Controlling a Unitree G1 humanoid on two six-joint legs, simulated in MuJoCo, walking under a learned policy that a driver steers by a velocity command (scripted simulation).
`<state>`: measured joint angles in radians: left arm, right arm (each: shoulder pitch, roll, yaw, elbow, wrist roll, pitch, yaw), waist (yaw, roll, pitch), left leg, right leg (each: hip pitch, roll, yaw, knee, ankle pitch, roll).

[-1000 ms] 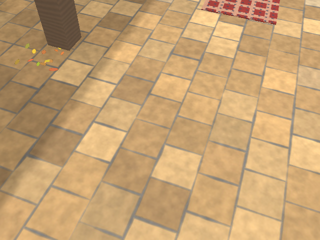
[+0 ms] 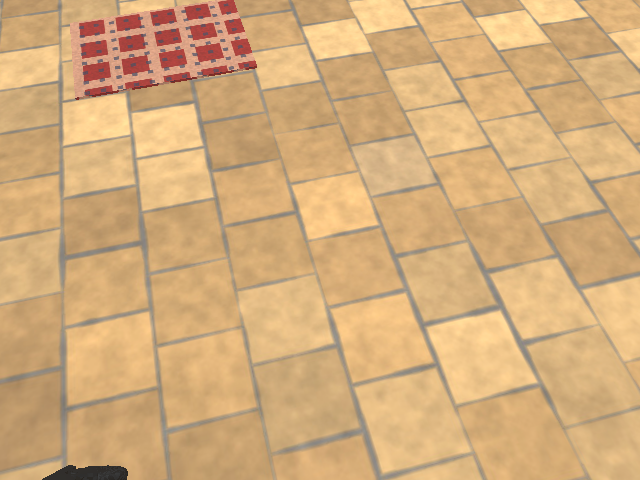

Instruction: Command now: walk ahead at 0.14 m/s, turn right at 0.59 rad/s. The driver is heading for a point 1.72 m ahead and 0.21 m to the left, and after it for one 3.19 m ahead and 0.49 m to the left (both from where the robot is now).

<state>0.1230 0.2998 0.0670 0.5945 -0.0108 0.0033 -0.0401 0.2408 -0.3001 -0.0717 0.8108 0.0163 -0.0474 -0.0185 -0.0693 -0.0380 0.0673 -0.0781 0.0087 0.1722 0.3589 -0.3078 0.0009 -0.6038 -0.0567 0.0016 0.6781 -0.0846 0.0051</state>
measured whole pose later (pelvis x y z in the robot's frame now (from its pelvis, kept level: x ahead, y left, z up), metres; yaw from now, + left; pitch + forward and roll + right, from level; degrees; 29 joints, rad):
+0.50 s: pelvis +0.09 +0.01 -0.01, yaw -10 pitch +1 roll -1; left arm 0.16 0.26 0.04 0.65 0.02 0.02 0.00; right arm 0.20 -0.26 -0.03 0.79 -0.03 0.01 0.00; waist 0.00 -0.02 0.01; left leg -0.31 0.02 -0.02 0.59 -0.30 -0.02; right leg -0.38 0.06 0.07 0.56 -0.23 -0.01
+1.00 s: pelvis +0.14 +0.02 -0.01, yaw -10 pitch -1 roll +0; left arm 0.23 0.23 0.05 0.80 0.00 0.02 0.03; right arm 0.22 -0.23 -0.01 0.84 0.00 -0.02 -0.01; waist 0.00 0.00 0.00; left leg -0.18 -0.01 0.01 0.55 -0.36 0.03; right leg -0.29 0.02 0.09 0.60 -0.32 0.00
